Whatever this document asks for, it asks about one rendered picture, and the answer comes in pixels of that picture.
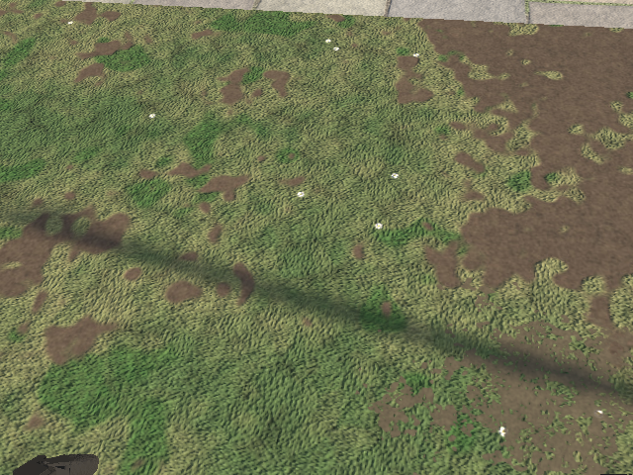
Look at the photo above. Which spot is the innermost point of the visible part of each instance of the robot left hand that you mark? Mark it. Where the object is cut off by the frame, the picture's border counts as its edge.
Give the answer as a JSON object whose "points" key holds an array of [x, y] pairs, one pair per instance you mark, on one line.
{"points": [[72, 464]]}

